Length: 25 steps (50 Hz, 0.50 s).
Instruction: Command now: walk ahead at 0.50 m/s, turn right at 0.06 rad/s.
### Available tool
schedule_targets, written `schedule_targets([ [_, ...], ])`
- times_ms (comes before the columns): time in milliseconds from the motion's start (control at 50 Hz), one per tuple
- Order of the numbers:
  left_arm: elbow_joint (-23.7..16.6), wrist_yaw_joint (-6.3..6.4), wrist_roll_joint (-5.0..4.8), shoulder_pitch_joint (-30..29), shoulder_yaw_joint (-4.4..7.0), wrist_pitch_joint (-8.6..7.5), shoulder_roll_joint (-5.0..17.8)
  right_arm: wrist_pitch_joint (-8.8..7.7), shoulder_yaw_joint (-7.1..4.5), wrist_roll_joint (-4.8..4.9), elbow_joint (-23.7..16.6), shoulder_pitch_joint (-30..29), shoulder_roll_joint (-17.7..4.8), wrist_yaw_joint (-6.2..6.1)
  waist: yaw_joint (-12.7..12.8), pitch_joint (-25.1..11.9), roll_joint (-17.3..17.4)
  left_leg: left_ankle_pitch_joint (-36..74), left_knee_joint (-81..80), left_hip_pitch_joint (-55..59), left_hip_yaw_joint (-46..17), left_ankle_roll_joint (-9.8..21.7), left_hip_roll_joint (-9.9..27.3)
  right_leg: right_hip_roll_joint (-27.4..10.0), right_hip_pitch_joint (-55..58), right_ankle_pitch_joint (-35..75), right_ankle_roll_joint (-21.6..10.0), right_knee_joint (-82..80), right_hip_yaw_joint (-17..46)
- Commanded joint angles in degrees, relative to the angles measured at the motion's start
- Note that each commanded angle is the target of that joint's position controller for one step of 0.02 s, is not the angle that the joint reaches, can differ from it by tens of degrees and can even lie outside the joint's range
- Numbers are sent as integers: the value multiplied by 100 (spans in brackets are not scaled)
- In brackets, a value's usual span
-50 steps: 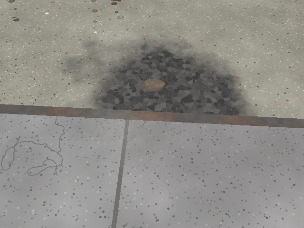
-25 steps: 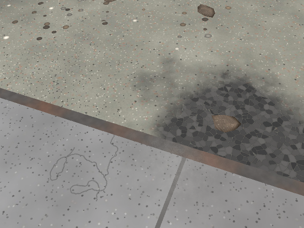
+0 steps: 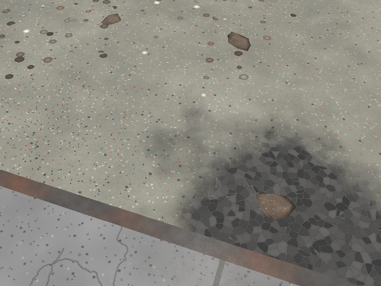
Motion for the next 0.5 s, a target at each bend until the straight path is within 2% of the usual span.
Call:
schedule_targets([
  [20,-307,-35,-19,-63,19,-31,135,-91,-183,-3,-314,-275,-820,-87,165,165,635,1494,-800,98,-806,866,1500,-61,-220,952,12,-812,74],
  [100,-543,-156,-90,-768,-28,-60,67,-77,-202,1,-77,41,-959,-127,-159,366,594,1253,-839,492,-436,705,1624,130,-177,1450,-136,-1711,-27],
  [160,-789,-266,-124,-1169,-37,-67,71,-13,-212,16,108,222,-976,-145,-293,519,562,1345,-656,1105,-267,629,1841,230,-456,1130,-274,-2036,-22],
  [200,-933,-353,-116,-1291,-38,-75,79,50,-225,33,169,209,-1006,-171,-274,527,598,1767,-398,1436,-158,530,1951,297,-491,699,-396,-2160,-133],
  [220,-980,-390,-104,-1268,-32,-77,95,83,-235,43,169,148,-1043,-190,-220,477,639,2265,-199,1520,-65,463,1965,371,-340,435,-470,-2209,-259],
  [260,-976,-403,-65,-835,65,-53,280,149,-276,52,102,-28,-1215,-247,74,58,840,4319,626,1524,185,302,1876,754,592,-84,-665,-2213,-670],
  [280,-819,-382,-64,-107,192,-40,473,206,-281,55,65,-125,-1250,-286,487,-365,805,5065,1585,1346,401,168,1710,1019,1585,38,-817,-2440,-835],
  [300,-608,-304,-76,819,368,-19,828,203,-248,30,-21,-110,-1195,-336,890,-871,608,4513,2923,418,546,-46,1493,905,3165,373,-1057,-2549,-406],
  [320,-569,-205,-24,1430,538,6,1539,70,-50,-122,-287,323,-633,-299,786,-1617,-675,1247,5200,-1912,574,-400,735,-607,5469,486,-1925,-2582,2144],
  [340,-602,-216,-86,1506,460,-18,1375,-156,46,-118,-325,343,-516,-182,712,-2391,-1037,-2252,6366,-3289,-527,-507,-20,-1357,6429,-191,-2596,-3646,4635],
  [360,-592,-202,-51,1394,364,-17,1002,-298,-85,106,-444,-209,-971,-91,888,-1783,-550,-1897,6574,-3859,-966,-389,395,-1121,6047,-516,-2202,-3781,3911],
  [380,-644,-177,-54,1052,311,-12,809,-358,-56,171,-579,-607,-947,-78,762,-1055,-149,-1408,6220,-3888,-827,-310,639,-870,5152,-243,-1956,-3818,3038],
  [400,-732,-174,-52,676,269,0,698,-353,-60,71,-587,-737,-883,-120,506,-578,339,-1090,5689,-3617,-745,-333,850,-626,4213,298,-1791,-3915,2449],
  [420,-826,-171,-15,407,214,0,539,-288,-117,-30,-580,-723,-929,-164,296,-357,349,-891,5272,-3203,-732,-381,1005,-417,3546,800,-1696,-4063,2053],
  [440,-895,-162,18,283,206,1,520,-207,-132,-63,-605,-621,-890,-169,136,-291,184,-785,5089,-2899,-728,-444,1042,-297,3117,994,-1709,-4210,1933],
  [500,-836,-90,-15,346,255,-46,661,-55,-105,-120,-662,-644,-687,-219,49,-180,69,-394,4451,-2727,-569,-705,978,-102,2499,1549,-1782,-4377,1485],
])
